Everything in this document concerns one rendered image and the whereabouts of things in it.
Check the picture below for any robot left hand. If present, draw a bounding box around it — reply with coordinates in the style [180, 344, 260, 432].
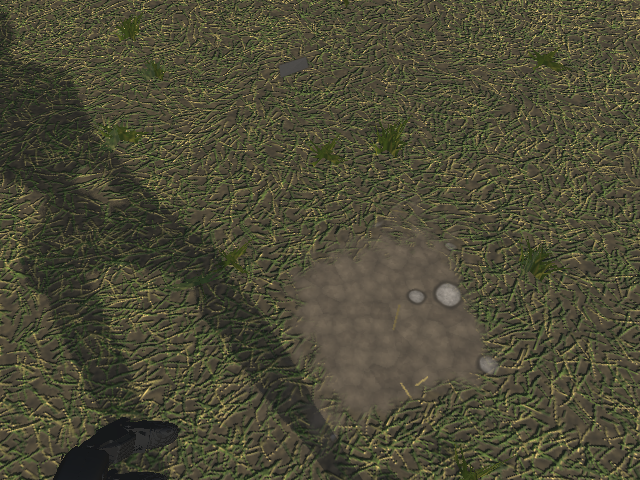
[53, 417, 179, 480]

